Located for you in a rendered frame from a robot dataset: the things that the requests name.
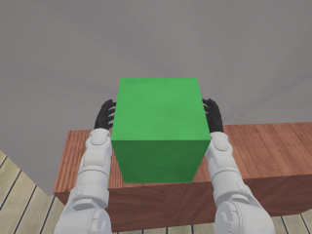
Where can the left robot forearm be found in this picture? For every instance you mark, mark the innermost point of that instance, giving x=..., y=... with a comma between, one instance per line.
x=91, y=185

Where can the left robot hand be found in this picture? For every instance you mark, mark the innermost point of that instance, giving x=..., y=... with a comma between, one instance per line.
x=103, y=117

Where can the right robot hand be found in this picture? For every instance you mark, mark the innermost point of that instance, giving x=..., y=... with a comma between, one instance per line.
x=213, y=116

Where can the right robot forearm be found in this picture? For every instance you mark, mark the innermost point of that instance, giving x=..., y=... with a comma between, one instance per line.
x=224, y=173

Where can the left robot upper arm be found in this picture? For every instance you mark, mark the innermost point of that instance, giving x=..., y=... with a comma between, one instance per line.
x=89, y=221

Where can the pedestal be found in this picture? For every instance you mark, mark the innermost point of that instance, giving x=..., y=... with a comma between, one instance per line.
x=274, y=160

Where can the right robot upper arm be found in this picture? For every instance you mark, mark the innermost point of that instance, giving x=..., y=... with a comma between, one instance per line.
x=234, y=217

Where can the carton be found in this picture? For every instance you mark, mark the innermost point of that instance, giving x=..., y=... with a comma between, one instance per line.
x=160, y=132

